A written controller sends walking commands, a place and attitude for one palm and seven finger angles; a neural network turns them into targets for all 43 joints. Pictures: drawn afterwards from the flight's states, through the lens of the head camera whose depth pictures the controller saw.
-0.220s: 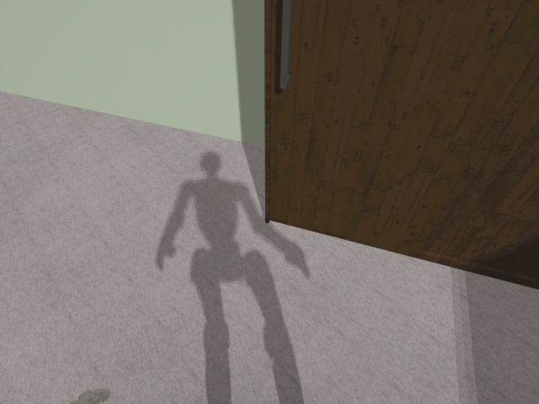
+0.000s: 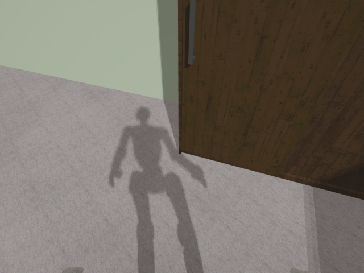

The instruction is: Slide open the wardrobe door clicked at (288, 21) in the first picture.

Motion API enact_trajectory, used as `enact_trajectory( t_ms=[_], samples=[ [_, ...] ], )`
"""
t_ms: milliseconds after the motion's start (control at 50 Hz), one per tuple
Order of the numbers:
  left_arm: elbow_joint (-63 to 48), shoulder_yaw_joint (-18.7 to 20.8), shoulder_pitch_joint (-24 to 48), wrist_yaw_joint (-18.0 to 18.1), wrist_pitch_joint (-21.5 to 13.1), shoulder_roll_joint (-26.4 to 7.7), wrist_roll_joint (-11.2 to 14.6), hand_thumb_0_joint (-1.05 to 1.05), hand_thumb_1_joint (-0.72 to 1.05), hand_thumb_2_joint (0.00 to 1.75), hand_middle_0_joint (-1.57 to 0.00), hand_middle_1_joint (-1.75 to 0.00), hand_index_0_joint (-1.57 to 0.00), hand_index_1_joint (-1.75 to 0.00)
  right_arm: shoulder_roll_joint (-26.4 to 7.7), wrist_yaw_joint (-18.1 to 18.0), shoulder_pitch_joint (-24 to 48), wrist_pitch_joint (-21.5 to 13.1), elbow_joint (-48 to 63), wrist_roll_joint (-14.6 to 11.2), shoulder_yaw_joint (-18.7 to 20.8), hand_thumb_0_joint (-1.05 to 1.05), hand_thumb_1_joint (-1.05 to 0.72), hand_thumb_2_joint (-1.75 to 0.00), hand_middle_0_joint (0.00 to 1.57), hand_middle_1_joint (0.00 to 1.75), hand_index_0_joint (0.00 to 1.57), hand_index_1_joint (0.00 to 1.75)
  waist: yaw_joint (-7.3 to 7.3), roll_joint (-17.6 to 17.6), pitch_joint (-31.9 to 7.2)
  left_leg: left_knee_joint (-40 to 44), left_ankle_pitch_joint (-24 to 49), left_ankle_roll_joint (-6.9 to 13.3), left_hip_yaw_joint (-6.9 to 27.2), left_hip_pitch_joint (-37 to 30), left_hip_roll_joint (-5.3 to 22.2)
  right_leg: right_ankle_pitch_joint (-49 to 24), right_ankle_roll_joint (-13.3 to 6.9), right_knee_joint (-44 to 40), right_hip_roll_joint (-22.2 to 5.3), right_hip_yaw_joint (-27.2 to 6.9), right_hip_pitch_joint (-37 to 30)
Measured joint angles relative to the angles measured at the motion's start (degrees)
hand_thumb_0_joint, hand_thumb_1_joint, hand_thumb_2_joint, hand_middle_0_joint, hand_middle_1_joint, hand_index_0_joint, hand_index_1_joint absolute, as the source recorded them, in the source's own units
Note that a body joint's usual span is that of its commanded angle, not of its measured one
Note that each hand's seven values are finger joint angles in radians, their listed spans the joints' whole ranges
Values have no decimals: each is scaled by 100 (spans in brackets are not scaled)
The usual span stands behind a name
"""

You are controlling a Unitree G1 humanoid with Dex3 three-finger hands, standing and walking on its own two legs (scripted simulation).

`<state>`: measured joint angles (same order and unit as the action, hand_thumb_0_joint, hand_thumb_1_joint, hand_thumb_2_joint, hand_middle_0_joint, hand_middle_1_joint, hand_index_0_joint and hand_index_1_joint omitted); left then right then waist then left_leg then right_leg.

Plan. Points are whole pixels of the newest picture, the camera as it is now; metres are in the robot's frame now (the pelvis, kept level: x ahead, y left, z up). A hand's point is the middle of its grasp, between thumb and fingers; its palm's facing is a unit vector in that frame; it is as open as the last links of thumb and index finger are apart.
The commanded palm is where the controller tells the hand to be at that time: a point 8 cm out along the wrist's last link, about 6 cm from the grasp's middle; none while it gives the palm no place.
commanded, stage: stand and wait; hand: left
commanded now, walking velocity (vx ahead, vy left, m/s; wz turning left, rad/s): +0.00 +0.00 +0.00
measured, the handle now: (193, 32) +1.01 +0.02 +0.11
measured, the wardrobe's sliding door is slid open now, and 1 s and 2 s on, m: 0.00 0.00 0.00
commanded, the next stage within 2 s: look at it before walking up in 0.60 s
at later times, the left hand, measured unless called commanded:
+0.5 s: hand out of the picture +0.05 +0.24 -0.15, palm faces -0.03 -0.94 -0.34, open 7.3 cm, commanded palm none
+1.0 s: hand out of the picture +0.07 +0.24 -0.15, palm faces -0.03 -0.94 -0.34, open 7.3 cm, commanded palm none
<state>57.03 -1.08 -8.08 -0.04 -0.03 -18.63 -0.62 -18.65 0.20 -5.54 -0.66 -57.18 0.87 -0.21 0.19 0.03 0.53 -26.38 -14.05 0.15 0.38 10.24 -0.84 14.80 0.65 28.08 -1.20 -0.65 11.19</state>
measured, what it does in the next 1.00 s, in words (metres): stands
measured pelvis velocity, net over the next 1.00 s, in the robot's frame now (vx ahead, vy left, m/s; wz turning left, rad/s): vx -0.01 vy -0.01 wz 0.00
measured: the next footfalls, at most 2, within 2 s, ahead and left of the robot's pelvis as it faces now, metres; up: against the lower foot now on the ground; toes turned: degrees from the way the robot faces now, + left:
left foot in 1.68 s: +0.10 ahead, +0.15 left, +0.00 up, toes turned +16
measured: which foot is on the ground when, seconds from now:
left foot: down 0.00-1.00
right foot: down 0.00-1.00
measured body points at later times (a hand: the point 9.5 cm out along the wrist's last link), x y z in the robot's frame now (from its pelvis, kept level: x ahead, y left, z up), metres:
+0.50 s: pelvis -0.02 -0.01 +0.00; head -0.02 -0.01 +0.45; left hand +0.06 +0.29 -0.13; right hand +0.05 -0.31 -0.13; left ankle +0.00 +0.12 -0.74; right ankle +0.01 -0.13 -0.74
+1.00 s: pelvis -0.01 -0.01 +0.01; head +0.00 -0.01 +0.46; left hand +0.07 +0.29 -0.13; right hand +0.07 -0.31 -0.13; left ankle +0.00 +0.12 -0.74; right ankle +0.01 -0.13 -0.74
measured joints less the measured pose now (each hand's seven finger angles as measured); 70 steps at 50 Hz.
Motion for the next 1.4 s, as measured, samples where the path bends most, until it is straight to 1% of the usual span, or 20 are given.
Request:
enact_trajectory(
  t_ms=[280,520,820,1280,1400],
  samples=[
    [334,53,-116,-3,-1,-38,5,1,91,90,-20,-30,-21,-30,-98,-22,-203,27,-414,-17,39,0,-91,-89,20,30,20,30,-26,-8,124,229,209,-80,28,-50,92,-223,-72,-251,90,29,-57],
    [476,83,-76,-6,-9,-88,8,1,91,90,-20,-30,-21,-30,-108,-12,-334,25,-636,-27,33,0,-91,-89,20,30,20,30,-55,14,140,347,322,-100,44,-43,114,-341,-88,-384,110,45,-60],
    [494,69,10,-8,-22,-51,2,1,91,90,-20,-30,-21,-30,-65,-12,-235,-17,-651,-32,21,0,-91,-89,20,30,20,30,-44,-4,119,440,347,-92,29,-75,105,-363,-76,-459,101,29,-79],
    [523,73,37,1,-41,-77,3,1,91,90,-20,-30,-21,-30,-99,-34,-57,-25,-634,-44,4,0,-91,-89,20,30,20,30,-6,13,159,585,328,-119,34,-232,134,-336,-101,-583,128,36,-226],
    [504,85,20,35,-5,-25,0,1,91,90,-20,-30,-20,-30,-71,-43,-107,18,-618,-19,-3,0,-91,-89,20,30,20,30,-32,29,124,507,287,-133,75,-170,140,-296,-101,-547,132,78,-201]
  ],
)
